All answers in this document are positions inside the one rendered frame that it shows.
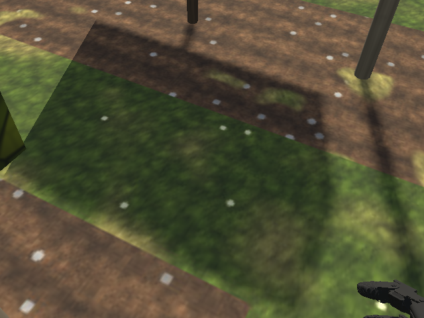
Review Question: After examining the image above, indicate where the right robot hand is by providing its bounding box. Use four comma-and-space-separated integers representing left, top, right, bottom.
357, 280, 424, 318

